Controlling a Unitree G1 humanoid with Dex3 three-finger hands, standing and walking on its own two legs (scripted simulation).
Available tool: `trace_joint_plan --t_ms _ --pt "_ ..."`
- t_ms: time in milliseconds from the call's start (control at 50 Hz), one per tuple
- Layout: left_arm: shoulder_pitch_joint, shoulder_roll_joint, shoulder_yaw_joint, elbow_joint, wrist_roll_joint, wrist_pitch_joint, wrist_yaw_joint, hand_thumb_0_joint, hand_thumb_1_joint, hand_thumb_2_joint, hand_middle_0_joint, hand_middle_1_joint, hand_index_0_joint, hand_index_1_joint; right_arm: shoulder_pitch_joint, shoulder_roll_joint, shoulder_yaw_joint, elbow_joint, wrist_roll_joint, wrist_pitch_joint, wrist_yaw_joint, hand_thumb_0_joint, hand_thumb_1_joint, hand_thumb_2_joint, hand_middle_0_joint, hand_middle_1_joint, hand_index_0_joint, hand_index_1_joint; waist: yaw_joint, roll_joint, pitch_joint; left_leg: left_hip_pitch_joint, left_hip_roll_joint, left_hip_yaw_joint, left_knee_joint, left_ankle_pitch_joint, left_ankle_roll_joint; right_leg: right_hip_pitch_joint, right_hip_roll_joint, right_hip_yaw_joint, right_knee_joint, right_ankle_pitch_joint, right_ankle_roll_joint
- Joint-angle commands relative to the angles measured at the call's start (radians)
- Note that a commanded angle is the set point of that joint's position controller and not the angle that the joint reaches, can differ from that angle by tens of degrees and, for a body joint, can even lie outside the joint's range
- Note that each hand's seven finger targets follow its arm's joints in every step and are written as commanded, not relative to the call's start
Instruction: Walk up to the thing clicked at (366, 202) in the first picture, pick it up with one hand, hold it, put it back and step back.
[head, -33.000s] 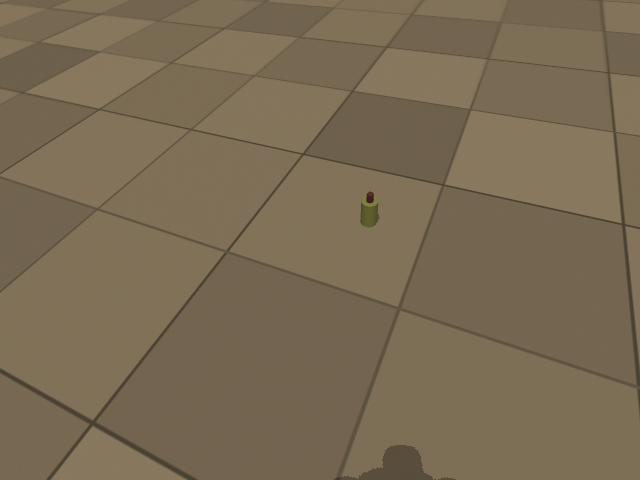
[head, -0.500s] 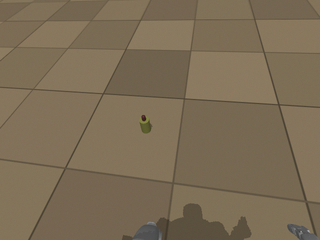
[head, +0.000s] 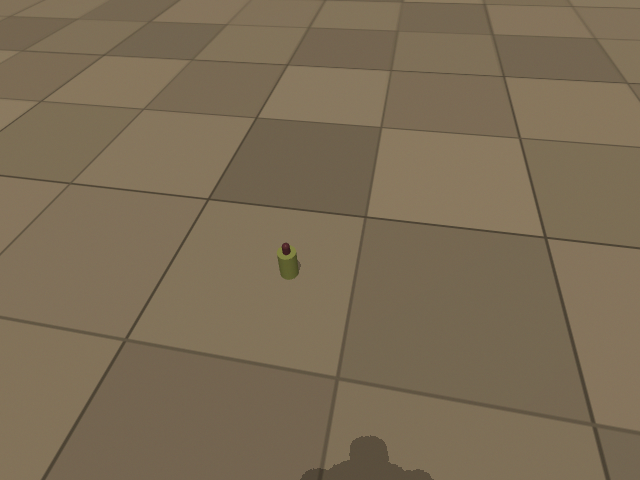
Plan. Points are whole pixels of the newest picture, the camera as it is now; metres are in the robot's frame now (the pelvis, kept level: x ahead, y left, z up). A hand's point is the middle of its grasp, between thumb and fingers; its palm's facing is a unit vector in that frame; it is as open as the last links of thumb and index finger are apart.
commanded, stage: step back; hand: left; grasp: from the side
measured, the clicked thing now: (287, 258) +1.03 +0.19 -0.68
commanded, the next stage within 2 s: stand in 0.58 s
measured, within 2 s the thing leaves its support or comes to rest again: neither
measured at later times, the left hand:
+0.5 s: hand out of the picture +0.13 +0.28 -0.15, palm faces +0.05 -0.92 -0.38, open 7.4 cm
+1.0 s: hand out of the picture +0.11 +0.26 -0.14, palm faces +0.01 -0.94 -0.34, open 7.4 cm
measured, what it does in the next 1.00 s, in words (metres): steps on the spot: right foot, then left foot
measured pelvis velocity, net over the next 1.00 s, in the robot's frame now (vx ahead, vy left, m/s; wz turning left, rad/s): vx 0.04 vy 0.00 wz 0.02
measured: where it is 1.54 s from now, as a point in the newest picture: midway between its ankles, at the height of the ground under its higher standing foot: outside the picture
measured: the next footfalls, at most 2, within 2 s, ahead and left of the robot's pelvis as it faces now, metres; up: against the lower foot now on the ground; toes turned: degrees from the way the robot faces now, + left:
right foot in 0.04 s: +0.10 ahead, -0.13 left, +0.00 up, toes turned -2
left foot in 0.36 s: +0.10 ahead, +0.14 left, +0.00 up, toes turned +2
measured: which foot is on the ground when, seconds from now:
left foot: down 0.00-0.08, up 0.10-0.34, down 0.36-1.00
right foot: up 0.00-0.02, down 0.04-1.00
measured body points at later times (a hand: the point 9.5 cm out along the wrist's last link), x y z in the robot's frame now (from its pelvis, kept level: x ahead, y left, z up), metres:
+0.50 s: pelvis +0.04 +0.01 -0.01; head +0.07 +0.01 +0.44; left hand +0.12 +0.33 -0.13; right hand +0.12 -0.29 -0.14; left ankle +0.06 +0.14 -0.73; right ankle +0.06 -0.12 -0.73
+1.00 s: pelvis +0.04 +0.00 +0.01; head +0.04 +0.00 +0.46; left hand +0.11 +0.31 -0.12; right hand +0.15 -0.29 -0.12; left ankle +0.06 +0.14 -0.73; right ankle +0.06 -0.12 -0.73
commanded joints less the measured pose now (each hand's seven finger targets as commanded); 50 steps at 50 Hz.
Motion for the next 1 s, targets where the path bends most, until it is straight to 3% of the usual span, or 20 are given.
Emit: trace_joint_plan --t_ms 0,20,40,60,80,100,160,260,320,340,360,380,400,420,460,500,560,680,920,980 --pt "0.051 0.139 0.047 -0.025 0.006 -0.061 0.028 0.000 0.900 0.900 -0.200 -0.300 -0.200 -0.300 -0.105 -0.232 -0.052 -0.082 0.020 0.000 -0.014 0.000 -0.900 -0.900 0.200 0.300 0.200 0.300 0.061 0.171 -0.051 -0.158 0.139 -0.094 0.004 0.103 0.128 0.236 0.062 -0.082 -0.296 0.195 0.007" --pt "0.087 0.154 0.055 -0.004 0.009 -0.065 0.038 0.000 0.900 0.900 -0.200 -0.300 -0.200 -0.300 -0.096 -0.177 -0.035 -0.087 0.029 0.007 -0.017 0.000 -0.900 -0.900 0.200 0.300 0.200 0.300 0.078 0.096 -0.076 -0.229 0.101 -0.063 0.099 0.057 0.086 0.343 0.042 -0.032 -0.332 0.246 0.004" --pt "0.095 0.211 0.072 -0.009 0.023 -0.069 0.046 0.000 0.900 0.900 -0.200 -0.300 -0.200 -0.300 -0.068 -0.128 -0.015 -0.101 0.036 0.007 -0.021 0.000 -0.900 -0.900 0.200 0.300 0.200 0.300 0.078 -0.068 -0.100 -0.355 0.011 -0.012 0.262 -0.059 0.042 0.421 -0.107 0.209 -0.394 0.184 -0.042" --pt "0.063 0.275 0.080 -0.038 0.026 -0.074 0.050 0.000 0.900 0.900 -0.200 -0.300 -0.200 -0.300 -0.054 -0.113 -0.005 -0.103 0.032 0.012 -0.029 0.000 -0.900 -0.900 0.200 0.300 0.200 0.300 0.073 -0.138 -0.092 -0.414 -0.054 -0.048 0.368 -0.275 0.011 0.351 -0.326 0.510 -0.501 0.035 -0.128" --pt "-0.016 0.308 0.081 -0.059 0.023 -0.069 0.047 0.000 0.900 0.900 -0.200 -0.300 -0.200 -0.300 -0.035 -0.197 -0.033 -0.071 0.025 0.021 -0.040 0.000 -0.900 -0.900 0.200 0.300 0.200 0.300 0.060 -0.069 -0.060 -0.310 0.003 -0.113 0.437 -0.302 0.010 0.177 -0.404 0.574 -0.509 -0.103 -0.220" --pt "-0.068 0.291 0.077 -0.073 0.020 -0.068 0.047 0.000 0.900 0.900 -0.200 -0.300 -0.200 -0.300 -0.014 -0.221 -0.044 -0.051 0.025 0.020 -0.040 0.000 -0.900 -0.900 0.200 0.300 0.200 0.300 0.037 -0.065 -0.008 -0.278 0.032 -0.119 0.445 -0.278 0.008 0.098 -0.399 0.551 -0.494 -0.075 -0.254" --pt "-0.071 0.221 0.050 -0.055 0.005 -0.078 0.049 0.000 0.900 0.900 -0.200 -0.300 -0.200 -0.300 -0.015 -0.198 -0.033 -0.017 0.027 0.015 -0.033 0.000 -0.900 -0.900 0.200 0.300 0.200 0.300 0.025 -0.062 -0.020 -0.270 0.028 -0.116 0.395 -0.185 0.011 0.142 -0.243 0.273 -0.417 0.214 -0.146" --pt "-0.119 0.227 0.047 -0.055 0.004 -0.069 0.050 0.000 0.900 0.900 -0.200 -0.300 -0.200 -0.300 -0.007 -0.180 -0.028 0.004 0.021 0.016 -0.032 0.000 -0.900 -0.900 0.200 0.300 0.200 0.300 0.018 -0.155 -0.068 -0.155 0.038 0.007 0.193 -0.128 -0.007 0.124 -0.238 0.172 -0.340 0.448 -0.146" --pt "-0.136 0.204 0.035 -0.057 -0.010 -0.048 0.050 0.000 0.900 0.900 -0.200 -0.300 -0.200 -0.300 0.002 -0.177 -0.033 0.037 0.016 0.005 -0.037 0.000 -0.900 -0.900 0.200 0.300 0.200 0.300 -0.007 -0.121 -0.099 -0.026 -0.003 0.064 -0.057 0.131 0.002 0.102 -0.175 0.089 -0.191 0.563 -0.087" --pt "-0.124 0.180 0.027 -0.058 -0.015 -0.043 0.051 0.000 0.900 0.900 -0.200 -0.300 -0.200 -0.300 -0.005 -0.200 -0.040 0.040 0.011 0.001 -0.042 0.000 -0.900 -0.900 0.200 0.300 0.200 0.300 -0.002 -0.081 -0.127 0.013 0.036 0.007 -0.060 0.261 0.020 0.096 -0.146 0.070 -0.132 0.574 -0.051" --pt "-0.112 0.148 0.019 -0.066 -0.021 -0.038 0.050 0.000 0.900 0.900 -0.200 -0.300 -0.200 -0.300 -0.024 -0.244 -0.046 0.033 0.005 -0.004 -0.046 0.000 -0.900 -0.900 0.200 0.300 0.200 0.300 0.010 0.028 -0.160 0.028 0.151 -0.131 -0.075 0.386 0.061 0.065 -0.094 0.043 -0.071 0.470 -0.016" --pt "-0.106 0.132 0.010 -0.052 -0.029 -0.028 0.049 0.000 0.900 0.900 -0.200 -0.300 -0.200 -0.300 -0.115 -0.279 -0.046 0.010 0.013 -0.006 -0.046 0.000 -0.900 -0.900 0.200 0.300 0.200 0.300 0.042 0.085 -0.138 -0.038 0.233 -0.230 -0.110 0.307 0.122 0.056 -0.010 0.000 -0.071 0.220 0.007" --pt "-0.106 0.152 0.016 -0.025 -0.030 -0.020 0.052 0.000 0.900 0.900 -0.200 -0.300 -0.200 -0.300 -0.164 -0.297 -0.043 0.008 0.023 -0.002 -0.041 0.000 -0.900 -0.900 0.200 0.300 0.200 0.300 0.046 0.120 -0.120 -0.142 0.263 -0.229 -0.103 0.234 0.173 0.149 0.008 -0.014 -0.087 0.053 0.001" --pt "-0.093 0.155 0.012 -0.007 -0.021 -0.023 0.053 0.000 0.900 0.900 -0.200 -0.300 -0.200 -0.300 -0.200 -0.278 -0.037 0.013 0.022 0.002 -0.038 0.000 -0.900 -0.900 0.200 0.300 0.200 0.300 0.057 0.120 -0.104 -0.181 0.247 -0.201 -0.086 0.225 0.160 0.199 -0.003 0.000 -0.146 0.062 -0.002" --pt "-0.098 0.175 0.014 0.011 -0.012 -0.032 0.048 0.000 0.900 0.900 -0.200 -0.300 -0.200 -0.300 -0.212 -0.231 -0.022 0.020 0.025 0.006 -0.038 0.000 -0.900 -0.900 0.200 0.300 0.200 0.300 0.051 0.082 -0.118 -0.153 0.158 -0.095 -0.047 0.210 0.079 0.210 -0.057 0.039 -0.218 0.244 -0.018" --pt "-0.106 0.198 0.018 0.015 -0.018 -0.036 0.046 0.000 0.900 0.900 -0.200 -0.300 -0.200 -0.300 -0.189 -0.219 -0.015 0.039 0.027 0.005 -0.040 0.000 -0.900 -0.900 0.200 0.300 0.200 0.300 0.033 0.083 -0.121 -0.122 0.122 -0.072 -0.032 0.191 0.049 0.192 -0.094 0.091 -0.234 0.331 -0.030" --pt "-0.117 0.132 -0.018 0.054 -0.023 -0.032 0.037 0.000 0.900 0.900 -0.200 -0.300 -0.200 -0.300 -0.188 -0.221 -0.002 0.058 0.030 -0.008 -0.030 0.000 -0.900 -0.900 0.200 0.300 0.200 0.300 0.031 0.093 -0.148 -0.043 0.151 -0.116 -0.116 0.239 0.048 0.204 -0.071 0.056 -0.260 0.326 -0.011" --pt "-0.163 0.164 -0.025 0.094 -0.016 -0.035 0.031 0.000 0.900 0.900 -0.200 -0.300 -0.200 -0.300 -0.208 -0.209 0.009 0.089 0.034 -0.020 -0.027 0.000 -0.900 -0.900 0.200 0.300 0.200 0.300 0.019 0.055 -0.116 0.020 0.146 -0.086 -0.152 0.345 0.025 0.243 -0.087 0.061 -0.346 0.400 0.005" --pt "-0.176 0.166 -0.034 0.140 -0.011 -0.041 0.028 0.000 0.900 0.900 -0.200 -0.300 -0.200 -0.300 -0.244 -0.197 0.011 0.110 0.038 -0.013 -0.023 0.000 -0.900 -0.900 0.200 0.300 0.200 0.300 0.015 0.023 -0.100 0.084 0.135 -0.055 -0.218 0.230 0.008 0.228 -0.104 0.074 -0.468 0.329 0.012" --pt "-0.195 0.170 -0.034 0.140 -0.009 -0.040 0.029 0.000 0.900 0.900 -0.200 -0.300 -0.200 -0.300 -0.245 -0.200 0.010 0.117 0.034 -0.007 -0.020 0.000 -0.900 -0.900 0.200 0.300 0.200 0.300 0.013 0.020 -0.068 0.041 0.127 -0.057 -0.237 0.137 0.003 0.214 -0.104 0.082 -0.498 0.225 0.014"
